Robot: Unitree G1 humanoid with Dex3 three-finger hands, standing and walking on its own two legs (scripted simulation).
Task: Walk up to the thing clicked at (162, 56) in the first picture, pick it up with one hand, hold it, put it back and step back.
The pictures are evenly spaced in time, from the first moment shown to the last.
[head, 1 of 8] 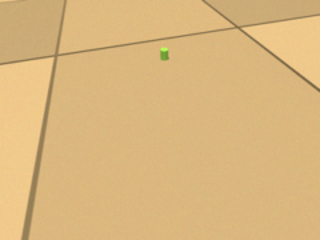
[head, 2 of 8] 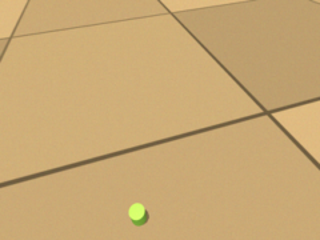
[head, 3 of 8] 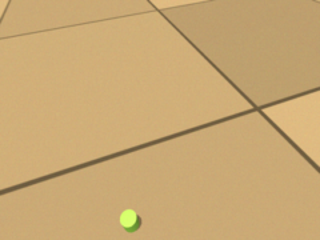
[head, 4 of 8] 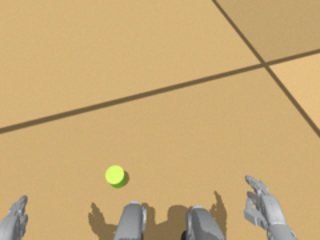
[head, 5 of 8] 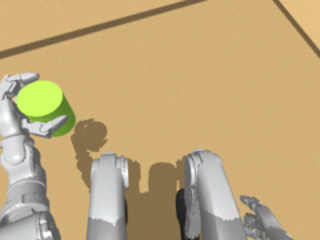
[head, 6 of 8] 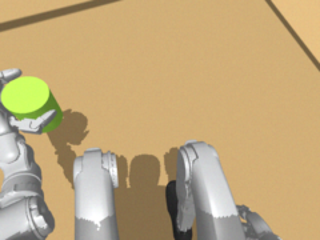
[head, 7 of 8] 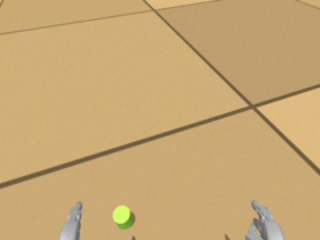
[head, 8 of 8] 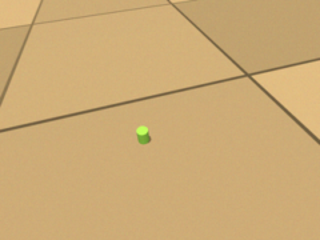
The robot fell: no
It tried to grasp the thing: yes
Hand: left
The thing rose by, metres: 0.70
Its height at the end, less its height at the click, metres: +0.00
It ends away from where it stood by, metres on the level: 0.00
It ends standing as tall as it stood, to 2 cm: yes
